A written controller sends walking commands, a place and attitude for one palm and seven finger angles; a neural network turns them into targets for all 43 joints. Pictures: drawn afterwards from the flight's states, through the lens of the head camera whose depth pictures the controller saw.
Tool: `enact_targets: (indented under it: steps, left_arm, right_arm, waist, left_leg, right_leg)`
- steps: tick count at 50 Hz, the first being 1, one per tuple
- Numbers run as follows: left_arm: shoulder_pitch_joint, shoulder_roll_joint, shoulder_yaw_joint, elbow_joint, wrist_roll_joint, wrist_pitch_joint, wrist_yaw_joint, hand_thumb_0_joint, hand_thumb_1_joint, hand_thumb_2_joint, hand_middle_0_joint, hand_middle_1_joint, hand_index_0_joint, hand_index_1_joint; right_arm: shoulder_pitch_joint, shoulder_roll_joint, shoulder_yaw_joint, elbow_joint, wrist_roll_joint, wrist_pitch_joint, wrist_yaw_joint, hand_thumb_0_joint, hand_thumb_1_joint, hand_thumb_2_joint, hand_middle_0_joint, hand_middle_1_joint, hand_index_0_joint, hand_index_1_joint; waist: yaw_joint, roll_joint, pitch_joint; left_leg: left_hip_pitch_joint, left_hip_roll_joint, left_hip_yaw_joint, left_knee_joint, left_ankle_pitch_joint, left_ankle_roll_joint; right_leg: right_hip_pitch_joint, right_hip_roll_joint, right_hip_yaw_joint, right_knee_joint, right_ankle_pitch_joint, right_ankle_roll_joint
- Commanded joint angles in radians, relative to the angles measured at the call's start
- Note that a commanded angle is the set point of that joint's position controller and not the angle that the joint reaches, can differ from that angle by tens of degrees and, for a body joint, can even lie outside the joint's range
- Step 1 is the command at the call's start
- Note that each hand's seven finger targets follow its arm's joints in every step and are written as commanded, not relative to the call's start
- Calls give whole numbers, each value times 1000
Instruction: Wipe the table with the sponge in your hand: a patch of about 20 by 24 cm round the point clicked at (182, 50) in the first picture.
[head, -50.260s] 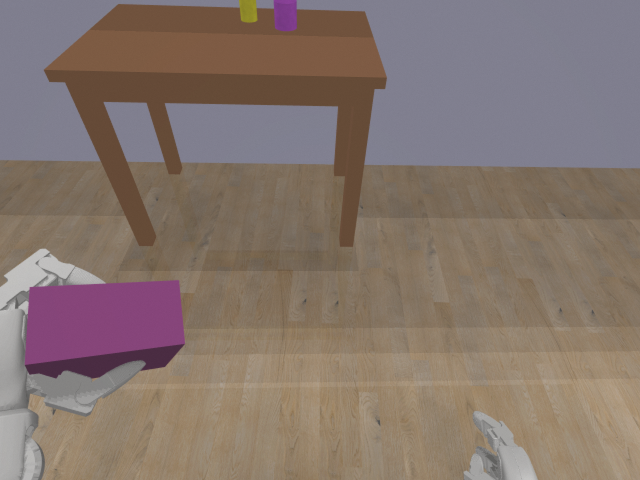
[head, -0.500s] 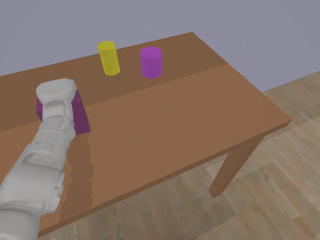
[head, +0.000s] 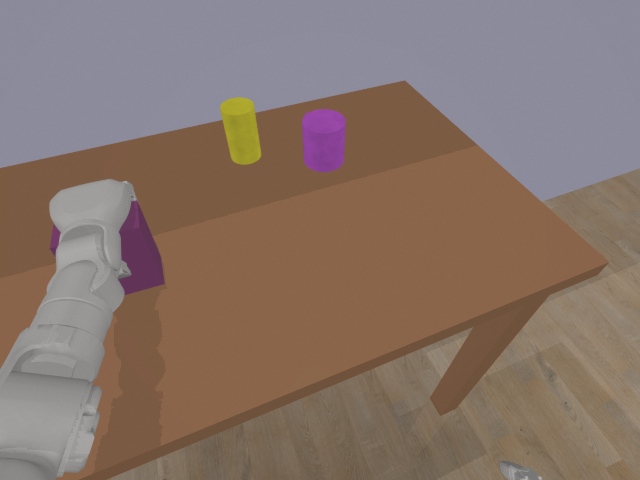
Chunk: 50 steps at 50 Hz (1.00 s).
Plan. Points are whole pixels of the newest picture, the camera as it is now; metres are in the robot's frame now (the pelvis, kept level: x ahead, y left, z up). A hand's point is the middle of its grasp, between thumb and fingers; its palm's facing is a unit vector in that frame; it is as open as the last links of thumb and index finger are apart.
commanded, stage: slide back across to the first lane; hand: left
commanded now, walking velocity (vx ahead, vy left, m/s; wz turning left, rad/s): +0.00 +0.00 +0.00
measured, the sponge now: (117, 262) +0.39 +0.31 +0.04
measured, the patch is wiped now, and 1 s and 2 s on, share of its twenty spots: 1.00 1.00 1.00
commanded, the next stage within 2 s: wipe back along the first lane in 0.10 s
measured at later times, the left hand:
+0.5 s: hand (92, 257) +0.37 +0.32 +0.08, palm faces -0.07 -0.02 -1.00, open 9.9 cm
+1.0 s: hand (89, 288) +0.32 +0.30 +0.08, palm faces -0.01 -0.04 -1.00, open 9.9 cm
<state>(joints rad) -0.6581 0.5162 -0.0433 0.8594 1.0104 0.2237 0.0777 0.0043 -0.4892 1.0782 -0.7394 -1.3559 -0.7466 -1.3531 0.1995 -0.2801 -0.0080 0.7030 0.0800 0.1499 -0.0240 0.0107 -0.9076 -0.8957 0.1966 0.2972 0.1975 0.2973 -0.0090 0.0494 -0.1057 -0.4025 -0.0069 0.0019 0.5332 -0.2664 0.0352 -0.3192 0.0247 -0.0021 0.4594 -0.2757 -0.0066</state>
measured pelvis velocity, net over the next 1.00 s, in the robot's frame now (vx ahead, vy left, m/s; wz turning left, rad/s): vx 0.00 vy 0.00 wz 0.01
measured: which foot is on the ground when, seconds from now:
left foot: down 0.00-1.00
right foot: down 0.00-1.00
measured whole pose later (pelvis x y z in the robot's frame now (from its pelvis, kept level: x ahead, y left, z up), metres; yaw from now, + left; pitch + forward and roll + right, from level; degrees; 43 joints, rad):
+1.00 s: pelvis +0.00 +0.00 +0.00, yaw +1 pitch +4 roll -1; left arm -0.29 0.49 -0.07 0.40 0.96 0.30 0.07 0.00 -0.47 1.08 -0.71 -1.38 -0.72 -1.38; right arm 0.12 -0.29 0.01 0.64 0.09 0.17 -0.02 0.01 -0.91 -0.90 0.20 0.30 0.20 0.30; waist 0.05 0.07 -0.10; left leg -0.33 -0.01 -0.01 0.53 -0.27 0.03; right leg -0.25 0.02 -0.01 0.46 -0.28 -0.01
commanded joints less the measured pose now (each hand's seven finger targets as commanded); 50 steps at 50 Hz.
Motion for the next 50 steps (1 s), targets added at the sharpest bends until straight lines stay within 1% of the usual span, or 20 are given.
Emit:
enact_targets:
  steps: [1,7,9,12,14,16,17,18,19,21,24,29,32,34,37,39,42,44,48,50]
  left_arm:
    - [-315,297,72,-164,42,-5,8,0,100,1300,-1200,-1600,-1200,-1600]
    - [-277,271,63,-241,33,-29,-12,0,100,1300,-1200,-1600,-1200,-1600]
    - [-266,308,88,-240,33,-30,-12,0,100,1300,-1200,-1600,-1200,-1600]
    - [-244,222,32,-260,20,-33,-20,0,100,1300,-1200,-1600,-1200,-1600]
    - [-233,228,36,-272,17,-34,-18,0,100,1300,-1200,-1600,-1200,-1600]
    - [-187,198,20,-272,7,-27,-17,0,100,1300,-1200,-1600,-1200,-1600]
    - [-190,220,45,-293,3,-30,-15,0,100,1300,-1200,-1600,-1200,-1600]
    - [-161,207,37,-299,0,-26,-14,0,100,1300,-1200,-1600,-1200,-1600]
    - [-125,208,45,-278,-4,-18,-12,0,100,1300,-1200,-1600,-1200,-1600]
    - [-116,196,33,-274,-4,-8,-11,0,100,1300,-1200,-1600,-1200,-1600]
    - [-45,190,46,-296,-12,2,-10,0,100,1300,-1200,-1600,-1200,-1600]
    - [35,166,36,-311,-29,25,-18,0,100,1300,-1200,-1600,-1200,-1600]
    - [88,173,49,-352,-32,34,-21,0,100,1300,-1200,-1600,-1200,-1600]
    - [90,153,25,-358,-32,46,-23,0,100,1300,-1200,-1600,-1200,-1600]
    - [133,203,73,-401,-39,51,-27,0,100,1300,-1200,-1600,-1200,-1600]
    - [163,127,12,-427,-43,59,-32,0,100,1300,-1200,-1600,-1200,-1600]
    - [158,143,28,-463,-47,68,-36,0,100,1300,-1200,-1600,-1200,-1600]
    - [207,97,-2,-480,-48,74,-35,0,100,1300,-1200,-1600,-1200,-1600]
    - [251,108,15,-530,-59,83,-34,0,100,1300,-1200,-1600,-1200,-1600]
    - [280,54,-24,-565,-61,89,-35,0,100,1300,-1200,-1600,-1200,-1600]
  right_arm:
    - [-44,-151,-47,-118,0,-26,-15,0,-900,-900,200,300,200,300]
    - [-63,-146,-49,-137,0,-17,-13,0,-900,-900,200,300,200,300]
    - [-58,-153,-48,-136,-1,-14,-16,0,-900,-900,200,300,200,300]
    - [-68,-143,-49,-141,-1,-15,-15,0,-900,-900,200,300,200,300]
    - [-71,-147,-48,-139,-1,-12,-14,0,-900,-900,200,300,200,300]
    - [-76,-143,-47,-143,-1,-10,-13,0,-900,-900,200,300,200,300]
    - [-82,-146,-46,-144,-2,-9,-13,0,-900,-900,200,300,200,300]
    - [-84,-145,-47,-150,-1,-8,-12,0,-900,-900,200,300,200,300]
    - [-86,-145,-46,-148,-1,-7,-13,0,-900,-900,200,300,200,300]
    - [-98,-146,-41,-148,2,-4,-12,0,-900,-900,200,300,200,300]
    - [-104,-146,-45,-156,1,-6,-8,0,-900,-900,200,300,200,300]
    - [-129,-147,-36,-167,7,-4,-5,0,-900,-900,200,300,200,300]
    - [-142,-147,-36,-180,7,-7,-3,0,-900,-900,200,300,200,300]
    - [-148,-144,-31,-182,9,-8,-5,0,-900,-900,200,300,200,300]
    - [-164,-149,-31,-190,8,-10,-6,0,-900,-900,200,300,200,300]
    - [-174,-136,-28,-201,11,-13,-5,0,-900,-900,200,300,200,300]
    - [-187,-139,-28,-201,10,-14,-6,0,-900,-900,200,300,200,300]
    - [-193,-130,-28,-210,9,-20,-4,0,-900,-900,200,300,200,300]
    - [-213,-131,-25,-213,9,-22,-5,0,-900,-900,200,300,200,300]
    - [-224,-124,-22,-217,7,-27,0,0,-900,-900,200,300,200,300]
  waist:
    - [6,-6,-267]
    - [11,32,-273]
    - [11,16,-276]
    - [4,11,-256]
    - [8,18,-262]
    - [10,2,-259]
    - [16,9,-272]
    - [21,5,-272]
    - [23,-23,-257]
    - [20,-23,-223]
    - [36,-32,-244]
    - [36,-69,-171]
    - [49,-58,-190]
    - [42,-61,-155]
    - [57,-53,-168]
    - [51,-42,-149]
    - [53,-47,-134]
    - [57,-42,-143]
    - [64,-54,-133]
    - [63,-47,-131]
  left_leg:
    - [228,-3,-16,-20,366,26]
    - [266,1,-34,-10,447,18]
    - [260,-1,-35,-8,433,19]
    - [273,3,-42,-14,427,17]
    - [276,3,-43,-10,416,15]
    - [265,0,-39,-11,401,16]
    - [267,3,-46,-17,410,13]
    - [263,-2,-42,-13,408,16]
    - [245,-3,-38,-16,383,18]
    - [223,-5,-36,-23,354,17]
    - [228,-5,-36,-21,370,19]
    - [184,-8,-29,-35,304,20]
    - [186,-10,-29,-38,304,20]
    - [177,-10,-28,-41,280,20]
    - [176,-14,-29,-44,277,20]
    - [186,-14,-26,-45,274,21]
    - [191,-9,-34,-56,248,20]
    - [202,-11,-32,-49,265,20]
    - [200,-10,-33,-56,254,19]
    - [213,-8,-33,-51,280,17]
  right_leg:
    - [53,21,-17,-27,366,-63]
    - [38,22,-26,-18,385,-69]
    - [41,22,-26,-18,376,-68]
    - [15,24,-32,-26,348,-68]
    - [13,24,-30,-24,339,-70]
    - [23,25,-30,-26,339,-69]
    - [34,25,-29,-24,339,-72]
    - [43,25,-28,-23,346,-70]
    - [47,25,-31,-26,339,-68]
    - [39,24,-30,-29,324,-67]
    - [65,24,-30,-24,342,-68]
    - [65,24,-28,-36,316,-62]
    - [87,24,-24,-33,317,-63]
    - [70,24,-27,-38,294,-62]
    - [100,23,-18,-39,302,-64]
    - [81,24,-25,-42,286,-62]
    - [72,26,-22,-50,248,-65]
    - [74,27,-27,-44,258,-64]
    - [86,27,-22,-46,256,-64]
    - [83,26,-25,-41,284,-64]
